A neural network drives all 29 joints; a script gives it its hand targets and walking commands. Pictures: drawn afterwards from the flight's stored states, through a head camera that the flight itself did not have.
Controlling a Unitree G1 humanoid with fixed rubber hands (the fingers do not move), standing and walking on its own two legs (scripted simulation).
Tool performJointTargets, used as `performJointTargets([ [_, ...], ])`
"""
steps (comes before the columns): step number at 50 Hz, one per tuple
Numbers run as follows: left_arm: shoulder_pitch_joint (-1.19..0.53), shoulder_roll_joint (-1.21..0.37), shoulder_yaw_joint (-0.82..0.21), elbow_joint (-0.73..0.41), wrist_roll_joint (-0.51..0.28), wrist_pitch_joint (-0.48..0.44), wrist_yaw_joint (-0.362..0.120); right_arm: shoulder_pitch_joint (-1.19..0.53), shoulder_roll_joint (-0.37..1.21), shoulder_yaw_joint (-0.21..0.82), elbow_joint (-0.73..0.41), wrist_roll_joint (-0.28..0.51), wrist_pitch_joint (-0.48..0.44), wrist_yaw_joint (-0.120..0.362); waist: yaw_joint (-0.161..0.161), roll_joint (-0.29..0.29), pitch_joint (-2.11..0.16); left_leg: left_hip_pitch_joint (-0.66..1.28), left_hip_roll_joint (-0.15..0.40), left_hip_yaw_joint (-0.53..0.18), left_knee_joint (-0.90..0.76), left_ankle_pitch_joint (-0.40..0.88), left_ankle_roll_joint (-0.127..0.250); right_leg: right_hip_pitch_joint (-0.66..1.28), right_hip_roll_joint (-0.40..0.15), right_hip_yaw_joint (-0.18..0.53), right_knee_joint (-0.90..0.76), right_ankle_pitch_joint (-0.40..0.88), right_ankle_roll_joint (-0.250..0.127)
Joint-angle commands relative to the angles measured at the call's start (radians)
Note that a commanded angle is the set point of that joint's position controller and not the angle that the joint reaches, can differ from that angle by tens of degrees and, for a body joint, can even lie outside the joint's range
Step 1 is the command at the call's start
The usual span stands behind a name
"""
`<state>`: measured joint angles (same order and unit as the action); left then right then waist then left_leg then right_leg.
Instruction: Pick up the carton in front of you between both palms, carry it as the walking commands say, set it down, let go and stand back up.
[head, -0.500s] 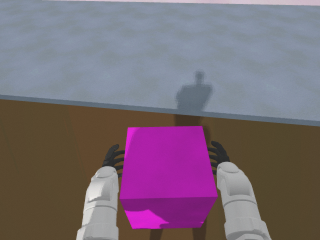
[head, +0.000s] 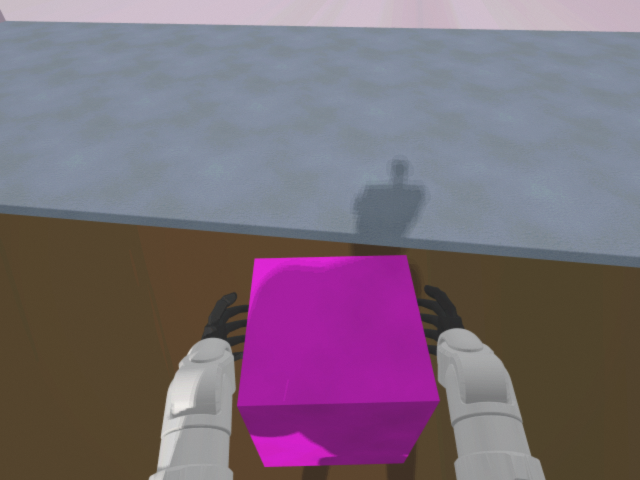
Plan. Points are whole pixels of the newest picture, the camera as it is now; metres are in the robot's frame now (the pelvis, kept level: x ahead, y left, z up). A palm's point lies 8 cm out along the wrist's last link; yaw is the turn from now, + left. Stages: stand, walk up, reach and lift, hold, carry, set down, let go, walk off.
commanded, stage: hold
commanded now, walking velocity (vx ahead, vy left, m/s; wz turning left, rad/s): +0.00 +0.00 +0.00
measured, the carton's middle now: (332, 365) +0.29 +0.00 -0.03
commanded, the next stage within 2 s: carry in 0.64 s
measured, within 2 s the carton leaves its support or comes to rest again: neither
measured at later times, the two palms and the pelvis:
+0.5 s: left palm (216, 350) +0.28 +0.15 +0.05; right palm (450, 341) +0.28 -0.15 +0.05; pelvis -0.01 +0.00 +0.00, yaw +0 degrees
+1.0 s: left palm (222, 287) +0.36 +0.15 +0.08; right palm (440, 278) +0.36 -0.15 +0.08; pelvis +0.08 +0.00 -0.03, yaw +0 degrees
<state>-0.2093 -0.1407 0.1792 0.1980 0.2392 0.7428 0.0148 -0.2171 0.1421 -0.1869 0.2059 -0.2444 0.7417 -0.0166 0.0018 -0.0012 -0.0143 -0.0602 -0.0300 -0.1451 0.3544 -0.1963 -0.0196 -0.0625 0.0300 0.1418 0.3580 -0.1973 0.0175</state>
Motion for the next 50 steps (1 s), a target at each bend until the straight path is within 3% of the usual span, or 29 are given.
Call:
performJointTargets([
  [1,-0.498,-0.913,-0.543,-0.042,-0.245,-0.015,-0.243,-0.490,0.916,0.543,-0.035,0.247,-0.014,0.244,0.000,0.000,-0.181,0.048,-0.077,0.077,-0.048,0.170,-0.006,0.034,0.075,-0.075,-0.048,0.171,0.006],
  [4,-0.532,-0.917,-0.525,-0.020,-0.235,-0.012,-0.250,-0.526,0.919,0.525,-0.012,0.239,-0.011,0.252,0.000,0.002,-0.156,0.032,-0.073,0.082,-0.050,0.107,-0.001,0.014,0.073,-0.082,-0.052,0.108,0.003],
  [18,-0.639,-0.950,-0.527,0.014,-0.239,-0.027,-0.262,-0.632,0.956,0.528,0.019,0.242,-0.028,0.263,0.001,0.000,-0.213,0.029,-0.069,0.086,-0.031,0.062,0.002,0.011,0.068,-0.085,-0.034,0.065,0.001],
  [31,-0.597,-0.946,-0.529,-0.009,-0.241,-0.024,-0.259,-0.592,0.952,0.531,-0.003,0.246,-0.025,0.259,0.001,0.001,-0.228,0.053,-0.073,0.083,-0.032,0.145,-0.003,0.039,0.072,-0.084,-0.036,0.150,0.004],
  [32,-0.610,-0.947,-0.532,-0.025,-0.241,-0.020,-0.256,-0.614,0.944,0.533,-0.026,0.252,-0.022,0.256,0.004,0.017,-0.250,-0.065,0.105,0.052,0.065,0.053,0.017,-0.064,-0.106,-0.047,0.069,0.059,-0.014],
  [34,-0.612,-0.944,-0.553,-0.066,-0.266,-0.017,-0.249,-0.601,0.943,0.555,-0.063,0.270,-0.017,0.247,0.001,0.018,-0.261,-0.133,0.096,0.011,0.018,-0.343,0.032,-0.144,-0.087,-0.019,0.031,-0.327,-0.029],
  [35,-0.625,-0.948,-0.576,-0.093,-0.281,-0.012,-0.245,-0.612,0.948,0.577,-0.092,0.283,-0.012,0.242,-0.003,0.015,-0.238,-0.174,0.094,-0.004,0.008,-0.480,0.041,-0.189,-0.081,-0.014,0.028,-0.460,-0.033],
  [36,-0.638,-0.950,-0.603,-0.128,-0.293,-0.006,-0.240,-0.623,0.949,0.604,-0.128,0.295,-0.005,0.236,-0.004,0.019,-0.219,-0.192,0.103,-0.008,0.010,-0.497,0.048,-0.222,-0.084,-0.018,0.040,-0.470,-0.035],
  [39,-0.624,-0.942,-0.680,-0.238,-0.344,0.028,-0.218,-0.611,0.941,0.682,-0.238,0.341,0.032,0.212,-0.001,0.032,-0.286,-0.176,0.124,0.010,0.052,-0.359,0.059,-0.216,-0.091,-0.068,0.113,-0.310,-0.038],
  [42,-0.598,-0.919,-0.737,-0.347,-0.385,0.094,-0.189,-0.576,0.918,0.735,-0.344,0.369,0.097,0.181,-0.002,0.003,-0.300,-0.225,0.136,0.023,0.098,-0.387,0.060,-0.225,-0.126,-0.042,0.099,-0.353,-0.053],
  [44,-0.549,-0.888,-0.747,-0.404,-0.396,0.146,-0.162,-0.554,0.891,0.753,-0.410,0.382,0.148,0.158,0.007,-0.071,-0.273,-0.310,0.114,0.096,0.203,-0.307,0.040,-0.174,-0.176,0.016,0.061,-0.320,-0.080],
  [46,-0.470,-0.849,-0.729,-0.440,-0.386,0.194,-0.128,-0.503,0.863,0.765,-0.460,0.400,0.200,0.133,0.014,-0.177,-0.273,-0.394,0.054,0.211,0.278,-0.224,0.010,-0.071,-0.234,0.093,0.038,-0.131,-0.125],
  [47,-0.443,-0.835,-0.719,-0.459,-0.380,0.216,-0.112,-0.483,0.850,0.766,-0.481,0.405,0.223,0.120,0.010,-0.176,-0.271,-0.390,0.045,0.230,0.237,-0.220,0.007,-0.054,-0.241,0.085,0.079,-0.003,-0.138],
  [49,-0.378,-0.822,-0.719,-0.506,-0.385,0.264,-0.074,-0.393,0.832,0.754,-0.506,0.420,0.269,0.087,-0.007,-0.078,-0.297,-0.247,0.042,0.227,0.161,-0.151,0.010,-0.103,-0.182,-0.062,0.258,0.264,-0.107],
  [50,-0.352,-0.809,-0.720,-0.541,-0.390,0.286,-0.056,-0.334,0.825,0.742,-0.519,0.421,0.287,0.067,-0.021,0.040,-0.324,-0.051,0.085,0.140,0.140,0.007,0.046,-0.257,-0.135,-0.168,0.422,0.358,-0.055],
])
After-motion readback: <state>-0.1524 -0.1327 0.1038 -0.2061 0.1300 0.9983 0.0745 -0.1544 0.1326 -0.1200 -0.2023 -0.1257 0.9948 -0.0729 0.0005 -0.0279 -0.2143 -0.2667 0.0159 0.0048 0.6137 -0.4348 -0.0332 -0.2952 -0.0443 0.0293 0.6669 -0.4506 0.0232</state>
